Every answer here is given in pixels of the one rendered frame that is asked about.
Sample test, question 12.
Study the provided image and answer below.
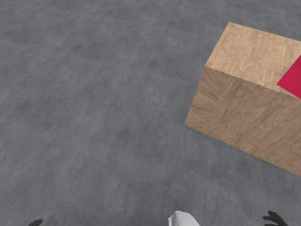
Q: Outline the robot right thigh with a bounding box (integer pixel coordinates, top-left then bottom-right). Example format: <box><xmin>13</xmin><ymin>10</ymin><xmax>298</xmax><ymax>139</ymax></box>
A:
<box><xmin>167</xmin><ymin>212</ymin><xmax>200</xmax><ymax>226</ymax></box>

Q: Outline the carton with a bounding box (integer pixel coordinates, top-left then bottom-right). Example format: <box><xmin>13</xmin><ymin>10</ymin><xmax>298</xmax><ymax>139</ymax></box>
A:
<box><xmin>277</xmin><ymin>55</ymin><xmax>301</xmax><ymax>99</ymax></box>

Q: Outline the pedestal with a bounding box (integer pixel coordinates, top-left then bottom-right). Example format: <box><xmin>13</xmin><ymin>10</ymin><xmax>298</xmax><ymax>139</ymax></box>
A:
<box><xmin>184</xmin><ymin>22</ymin><xmax>301</xmax><ymax>177</ymax></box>

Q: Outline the robot right hand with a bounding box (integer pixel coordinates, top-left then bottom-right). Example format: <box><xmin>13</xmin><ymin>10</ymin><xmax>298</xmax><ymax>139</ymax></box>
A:
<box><xmin>262</xmin><ymin>210</ymin><xmax>288</xmax><ymax>226</ymax></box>

